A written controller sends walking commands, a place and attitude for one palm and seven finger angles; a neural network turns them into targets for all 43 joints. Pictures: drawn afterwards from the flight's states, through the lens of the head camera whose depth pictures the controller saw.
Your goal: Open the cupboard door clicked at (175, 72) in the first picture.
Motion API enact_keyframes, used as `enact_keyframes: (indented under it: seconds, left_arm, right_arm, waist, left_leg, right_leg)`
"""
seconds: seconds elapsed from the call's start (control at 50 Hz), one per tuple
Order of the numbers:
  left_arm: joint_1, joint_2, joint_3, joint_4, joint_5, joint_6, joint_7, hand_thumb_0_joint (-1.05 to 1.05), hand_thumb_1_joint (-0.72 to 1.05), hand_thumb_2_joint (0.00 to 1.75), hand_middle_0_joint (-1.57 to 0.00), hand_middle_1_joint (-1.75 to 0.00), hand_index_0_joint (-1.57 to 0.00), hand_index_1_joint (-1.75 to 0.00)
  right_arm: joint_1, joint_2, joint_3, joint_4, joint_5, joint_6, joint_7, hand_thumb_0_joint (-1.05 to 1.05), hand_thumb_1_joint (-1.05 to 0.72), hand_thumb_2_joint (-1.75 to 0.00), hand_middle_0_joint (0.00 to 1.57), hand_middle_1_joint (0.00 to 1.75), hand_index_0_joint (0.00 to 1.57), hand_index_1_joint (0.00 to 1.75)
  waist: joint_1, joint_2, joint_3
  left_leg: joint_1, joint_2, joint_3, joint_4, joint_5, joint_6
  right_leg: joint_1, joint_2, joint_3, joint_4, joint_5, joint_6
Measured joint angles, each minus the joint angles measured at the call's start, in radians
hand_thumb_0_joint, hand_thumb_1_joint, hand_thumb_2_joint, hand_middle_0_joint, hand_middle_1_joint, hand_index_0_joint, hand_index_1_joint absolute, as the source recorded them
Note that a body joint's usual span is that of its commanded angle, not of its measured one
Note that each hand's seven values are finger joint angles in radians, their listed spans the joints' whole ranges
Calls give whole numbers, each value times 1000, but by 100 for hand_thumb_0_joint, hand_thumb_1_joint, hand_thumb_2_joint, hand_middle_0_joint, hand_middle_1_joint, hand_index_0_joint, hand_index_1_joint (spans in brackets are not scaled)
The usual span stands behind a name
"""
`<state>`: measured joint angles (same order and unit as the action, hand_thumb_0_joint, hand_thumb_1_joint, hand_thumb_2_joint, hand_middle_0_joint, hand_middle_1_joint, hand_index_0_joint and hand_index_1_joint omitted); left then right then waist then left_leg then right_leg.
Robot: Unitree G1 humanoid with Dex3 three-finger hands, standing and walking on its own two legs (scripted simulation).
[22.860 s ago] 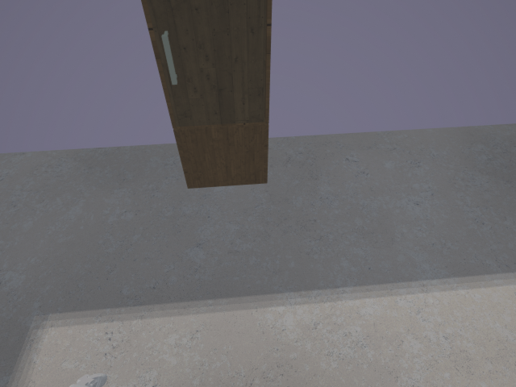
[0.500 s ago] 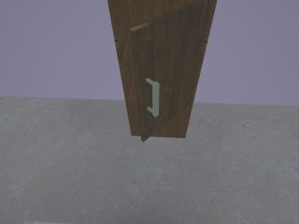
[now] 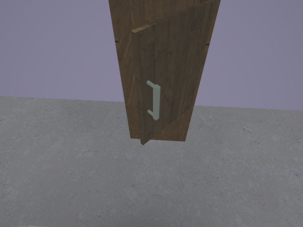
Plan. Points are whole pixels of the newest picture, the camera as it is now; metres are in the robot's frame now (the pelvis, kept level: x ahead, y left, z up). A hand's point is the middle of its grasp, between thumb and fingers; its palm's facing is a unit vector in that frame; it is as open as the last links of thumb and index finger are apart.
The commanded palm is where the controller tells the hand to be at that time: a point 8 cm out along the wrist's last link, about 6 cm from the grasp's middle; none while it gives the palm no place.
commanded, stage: look to check the result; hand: left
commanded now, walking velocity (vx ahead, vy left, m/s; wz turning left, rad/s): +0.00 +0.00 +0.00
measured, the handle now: (152, 101) +0.57 +0.03 -0.04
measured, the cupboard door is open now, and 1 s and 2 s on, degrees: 47 47 47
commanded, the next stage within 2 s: walk to a spot facing it in 0.46 s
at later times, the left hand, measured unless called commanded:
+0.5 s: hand out of the picture +0.01 +0.16 -0.17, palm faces +0.04 -0.98 -0.19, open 7.4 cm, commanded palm none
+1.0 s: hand out of the picture +0.06 +0.18 -0.17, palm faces -0.09 -0.96 -0.27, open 7.4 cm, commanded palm none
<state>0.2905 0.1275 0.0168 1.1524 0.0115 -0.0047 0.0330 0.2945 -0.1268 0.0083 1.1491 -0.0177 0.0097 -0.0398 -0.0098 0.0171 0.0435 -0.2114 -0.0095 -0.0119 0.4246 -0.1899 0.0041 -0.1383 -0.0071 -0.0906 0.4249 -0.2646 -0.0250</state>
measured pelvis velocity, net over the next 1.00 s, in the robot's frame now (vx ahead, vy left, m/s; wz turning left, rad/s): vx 0.00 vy -0.03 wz -0.17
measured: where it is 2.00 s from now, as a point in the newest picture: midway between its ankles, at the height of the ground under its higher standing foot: outside the picture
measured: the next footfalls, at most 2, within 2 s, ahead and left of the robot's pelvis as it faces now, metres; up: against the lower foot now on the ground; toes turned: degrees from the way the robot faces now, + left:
left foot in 1.66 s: +0.16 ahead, +0.07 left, +0.00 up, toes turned -34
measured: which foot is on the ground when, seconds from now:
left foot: down 0.00-1.00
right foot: down 0.00-1.00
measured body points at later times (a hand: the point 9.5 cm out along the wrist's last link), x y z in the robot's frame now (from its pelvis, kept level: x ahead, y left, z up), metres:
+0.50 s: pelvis +0.01 -0.01 +0.00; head +0.02 -0.01 +0.45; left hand +0.01 +0.21 -0.16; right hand +0.01 -0.22 -0.17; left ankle +0.02 +0.12 -0.74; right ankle -0.02 -0.10 -0.74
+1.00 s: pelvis +0.00 -0.03 -0.01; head +0.04 -0.06 +0.43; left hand +0.07 +0.23 -0.15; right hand -0.01 -0.27 -0.18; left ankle +0.03 +0.12 -0.74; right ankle -0.03 -0.10 -0.73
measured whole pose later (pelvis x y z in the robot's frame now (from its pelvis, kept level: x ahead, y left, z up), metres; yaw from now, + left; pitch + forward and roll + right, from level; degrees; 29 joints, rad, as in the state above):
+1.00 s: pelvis +0.00 -0.03 -0.01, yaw -10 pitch +1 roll +2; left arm 0.22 0.19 0.09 1.02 0.03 0.06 -0.01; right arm 0.23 -0.19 -0.04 1.03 -0.03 0.02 -0.05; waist 0.01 0.02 0.09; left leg -0.27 0.07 0.13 0.55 -0.29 -0.03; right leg -0.31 0.01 -0.02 0.71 -0.42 -0.02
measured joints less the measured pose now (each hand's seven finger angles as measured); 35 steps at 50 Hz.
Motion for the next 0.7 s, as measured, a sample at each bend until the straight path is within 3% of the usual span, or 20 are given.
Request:
enact_keyframes:
  seconds: [0.7]
  left_arm:
    - [-18,10,8,-16,1,5,-2,1,90,90,-20,-30,-20,-30]
  right_arm:
    - [-47,-21,-6,-4,1,6,-8,1,-91,-90,20,30,20,30]
  waist:
    - [12,-1,10]
  left_leg:
    - [20,21,9,3,-23,-15]
  right_leg:
    - [21,20,10,-14,-8,-13]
